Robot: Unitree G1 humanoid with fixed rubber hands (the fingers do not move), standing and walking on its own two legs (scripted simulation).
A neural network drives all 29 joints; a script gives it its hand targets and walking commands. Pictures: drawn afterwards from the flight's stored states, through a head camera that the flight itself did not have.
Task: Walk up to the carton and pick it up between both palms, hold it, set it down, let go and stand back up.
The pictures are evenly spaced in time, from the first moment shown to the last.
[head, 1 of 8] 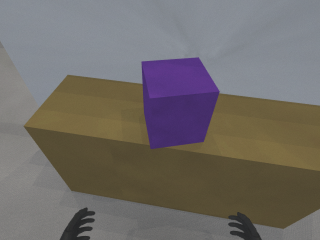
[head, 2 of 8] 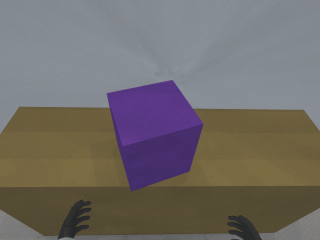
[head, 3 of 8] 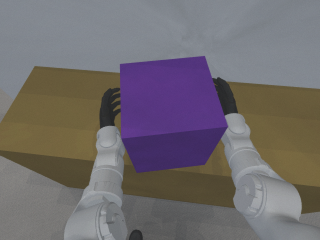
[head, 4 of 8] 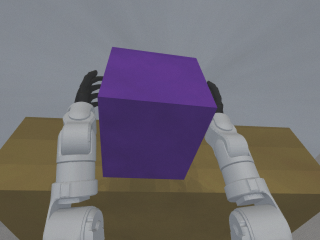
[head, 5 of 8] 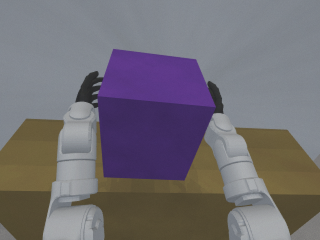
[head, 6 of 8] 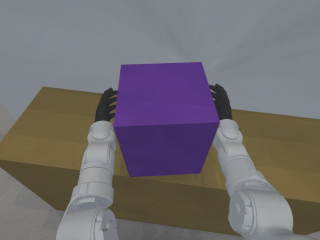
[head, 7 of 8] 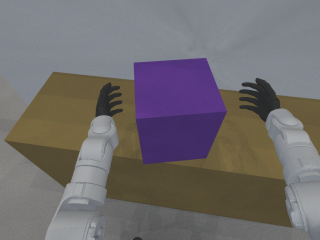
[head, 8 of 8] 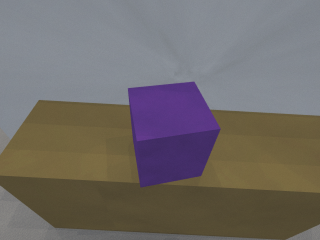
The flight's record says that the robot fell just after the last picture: no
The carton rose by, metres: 0.20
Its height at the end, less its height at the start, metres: +0.00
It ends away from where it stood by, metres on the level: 0.01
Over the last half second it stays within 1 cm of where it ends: yes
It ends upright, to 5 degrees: yes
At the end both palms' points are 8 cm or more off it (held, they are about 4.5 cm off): yes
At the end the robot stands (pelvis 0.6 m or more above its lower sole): yes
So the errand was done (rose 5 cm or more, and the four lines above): yes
